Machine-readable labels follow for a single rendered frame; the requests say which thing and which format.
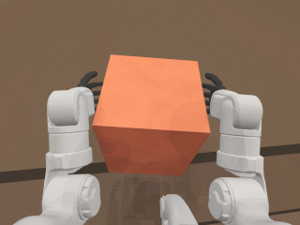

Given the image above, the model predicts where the robot left upper arm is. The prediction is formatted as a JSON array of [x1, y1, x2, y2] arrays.
[[13, 173, 101, 225]]

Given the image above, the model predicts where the carton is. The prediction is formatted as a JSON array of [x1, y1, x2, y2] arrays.
[[92, 54, 211, 176]]

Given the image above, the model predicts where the left robot forearm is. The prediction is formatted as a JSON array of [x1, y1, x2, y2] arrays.
[[41, 86, 95, 211]]

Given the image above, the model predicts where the robot left hand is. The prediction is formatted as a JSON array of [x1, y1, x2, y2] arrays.
[[78, 71, 104, 112]]

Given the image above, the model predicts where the robot right hand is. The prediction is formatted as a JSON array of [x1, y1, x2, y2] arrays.
[[202, 72, 226, 114]]

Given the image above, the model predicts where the right robot forearm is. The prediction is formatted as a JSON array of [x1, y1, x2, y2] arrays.
[[209, 89, 269, 211]]

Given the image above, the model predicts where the robot right upper arm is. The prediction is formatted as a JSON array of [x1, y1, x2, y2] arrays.
[[208, 177, 292, 225]]

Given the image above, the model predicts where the right robot thigh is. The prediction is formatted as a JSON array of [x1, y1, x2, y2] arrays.
[[159, 194, 199, 225]]

